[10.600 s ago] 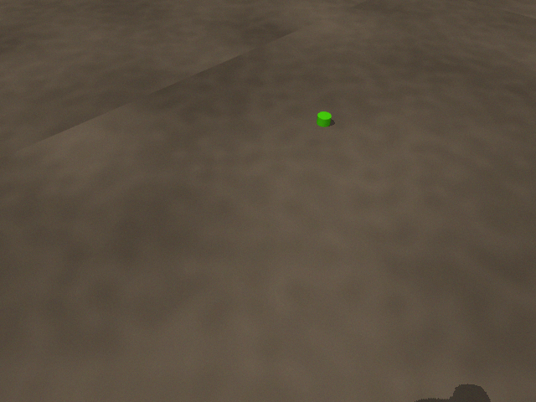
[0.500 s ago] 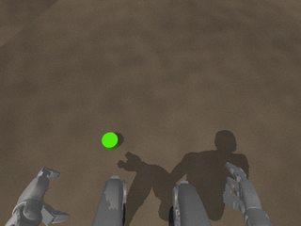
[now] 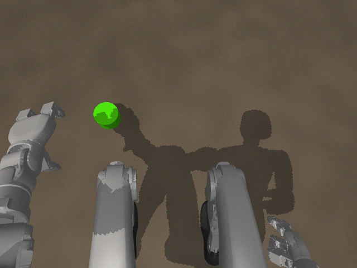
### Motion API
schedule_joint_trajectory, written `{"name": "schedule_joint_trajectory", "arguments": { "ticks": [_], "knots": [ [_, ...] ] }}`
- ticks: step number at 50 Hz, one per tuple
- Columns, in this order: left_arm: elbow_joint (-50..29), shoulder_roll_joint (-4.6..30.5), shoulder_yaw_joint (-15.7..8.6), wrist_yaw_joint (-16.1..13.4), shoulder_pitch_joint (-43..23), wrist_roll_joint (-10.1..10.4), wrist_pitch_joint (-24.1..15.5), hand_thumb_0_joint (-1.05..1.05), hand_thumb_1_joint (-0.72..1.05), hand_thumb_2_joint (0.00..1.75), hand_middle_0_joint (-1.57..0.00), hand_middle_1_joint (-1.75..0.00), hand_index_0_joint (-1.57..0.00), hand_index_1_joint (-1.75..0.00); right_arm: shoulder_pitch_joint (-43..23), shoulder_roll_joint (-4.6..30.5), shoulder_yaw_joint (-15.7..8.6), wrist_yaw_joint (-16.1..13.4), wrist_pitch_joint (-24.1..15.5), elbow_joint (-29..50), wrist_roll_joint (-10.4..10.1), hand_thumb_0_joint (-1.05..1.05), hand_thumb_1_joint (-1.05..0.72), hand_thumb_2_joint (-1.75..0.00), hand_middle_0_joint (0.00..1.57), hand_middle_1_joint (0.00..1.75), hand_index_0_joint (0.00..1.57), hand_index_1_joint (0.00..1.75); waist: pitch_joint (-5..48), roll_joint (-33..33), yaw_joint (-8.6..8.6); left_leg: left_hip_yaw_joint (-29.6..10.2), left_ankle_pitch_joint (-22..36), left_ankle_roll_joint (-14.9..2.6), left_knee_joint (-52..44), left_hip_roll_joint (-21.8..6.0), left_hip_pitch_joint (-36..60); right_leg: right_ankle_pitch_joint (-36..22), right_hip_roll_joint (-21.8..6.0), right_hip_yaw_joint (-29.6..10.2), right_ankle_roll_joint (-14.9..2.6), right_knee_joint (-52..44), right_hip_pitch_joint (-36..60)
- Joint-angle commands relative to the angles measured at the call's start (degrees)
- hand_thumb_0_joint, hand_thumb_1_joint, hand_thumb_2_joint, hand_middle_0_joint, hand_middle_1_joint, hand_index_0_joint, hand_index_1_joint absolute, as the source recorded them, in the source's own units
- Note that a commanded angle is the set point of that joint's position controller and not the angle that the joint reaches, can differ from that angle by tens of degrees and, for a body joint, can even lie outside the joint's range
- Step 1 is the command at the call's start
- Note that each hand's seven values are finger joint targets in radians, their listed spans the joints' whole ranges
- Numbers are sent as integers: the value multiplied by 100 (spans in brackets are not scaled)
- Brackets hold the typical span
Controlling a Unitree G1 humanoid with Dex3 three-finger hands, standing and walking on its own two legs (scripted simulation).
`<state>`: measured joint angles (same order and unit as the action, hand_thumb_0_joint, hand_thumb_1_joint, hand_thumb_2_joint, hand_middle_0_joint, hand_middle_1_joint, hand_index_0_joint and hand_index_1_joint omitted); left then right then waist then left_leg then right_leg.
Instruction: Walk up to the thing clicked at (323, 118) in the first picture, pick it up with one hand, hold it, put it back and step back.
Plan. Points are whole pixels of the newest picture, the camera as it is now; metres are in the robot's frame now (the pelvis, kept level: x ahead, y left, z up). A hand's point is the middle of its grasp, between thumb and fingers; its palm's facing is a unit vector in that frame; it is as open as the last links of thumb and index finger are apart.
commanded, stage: rise first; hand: left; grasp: from above
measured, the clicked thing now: (107, 115) +0.53 +0.25 -0.39
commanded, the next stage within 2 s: approach in 1.18 s
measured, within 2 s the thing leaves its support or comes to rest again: neither
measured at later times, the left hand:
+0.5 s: hand (64, 127) +0.43 +0.32 -0.22, palm faces -0.47 -0.03 -0.88, open 14.2 cm
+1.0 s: hand (75, 121) +0.46 +0.31 -0.26, palm faces -0.46 -0.04 -0.88, open 14.2 cm
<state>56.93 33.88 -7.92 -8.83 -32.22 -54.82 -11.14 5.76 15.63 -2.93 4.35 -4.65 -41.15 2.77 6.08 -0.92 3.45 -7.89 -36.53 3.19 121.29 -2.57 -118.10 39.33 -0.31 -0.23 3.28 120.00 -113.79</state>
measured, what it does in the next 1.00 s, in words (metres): lowers itself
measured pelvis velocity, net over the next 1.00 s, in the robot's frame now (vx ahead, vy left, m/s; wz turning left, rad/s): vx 0.01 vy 0.01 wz -0.07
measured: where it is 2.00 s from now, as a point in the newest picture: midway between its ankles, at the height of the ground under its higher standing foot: (170, 243)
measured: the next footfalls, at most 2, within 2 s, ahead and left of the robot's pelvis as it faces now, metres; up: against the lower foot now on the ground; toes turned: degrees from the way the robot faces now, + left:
none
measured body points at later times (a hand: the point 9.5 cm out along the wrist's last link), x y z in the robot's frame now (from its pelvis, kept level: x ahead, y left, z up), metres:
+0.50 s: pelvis +0.00 +0.01 -0.07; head +0.22 +0.07 +0.32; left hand +0.45 +0.32 -0.17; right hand +0.06 -0.27 -0.18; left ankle +0.09 +0.15 -0.38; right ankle +0.09 -0.14 -0.38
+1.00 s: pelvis +0.01 +0.01 -0.08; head +0.25 +0.07 +0.29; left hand +0.48 +0.31 -0.21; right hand +0.06 -0.26 -0.20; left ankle +0.09 +0.15 -0.38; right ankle +0.09 -0.14 -0.38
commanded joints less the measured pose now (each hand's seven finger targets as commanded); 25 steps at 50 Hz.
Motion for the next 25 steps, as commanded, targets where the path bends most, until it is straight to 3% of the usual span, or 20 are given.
{"name": "schedule_joint_trajectory", "arguments": {
  "ticks": [1, 6, 13, 17, 25],
  "knots": [
    [-363, 2050, -455, -401, -1650, -315, -218, 0, -56, 104, -5, -106, -5, -106, 815, 1151, -387, -58, 49, 384, 60, 0, -88, -90, 20, 30, 20, 30, 3582, -505, 57, 748, 133, -461, -1088, 212, 2327, -261, 158, 511, -438, -1508, 1540],
    [138, 2315, -371, -588, -2287, -751, -359, 0, -57, 105, -6, -101, -5, -102, 901, 1211, -312, -20, 208, 272, 153, 0, -89, -90, 20, 30, 20, 30, 3390, -657, 270, 630, -166, -456, -870, 232, 2100, -52, 191, 655, -483, -1128, 979],
    [732, 2418, -238, -867, -2741, -1302, -507, 0, -56, 104, -6, -99, -5, -99, 1017, 1307, -208, 45, 300, 63, 307, 0, -90, -90, 20, 30, 20, 30, 3214, -1123, 387, 541, -106, -411, -649, 243, 2070, -264, 176, 800, -517, -659, 350],
    [858, 2623, -270, -1014, -3056, -1528, -561, 0, -56, 103, -6, -98, -6, -99, 1013, 1312, -167, 89, 337, 6, 379, 0, -90, -90, 20, 30, 20, 30, 3322, -1223, 436, 581, 46, -416, -449, 261, 2017, -368, 181, 807, -520, -541, 282],
    [1256, 2554, -165, -1305, -3332, -1877, -636, 0, -55, 101, -6, -100, -6, -100, 1081, 1319, -108, 156, 385, -127, 551, 0, -90, -90, 20, 30, 20, 30, 3432, -1344, 627, 555, 437, -418, -134, 252, 2000, -762, 206, 892, -491, -245, 141]
  ]
}}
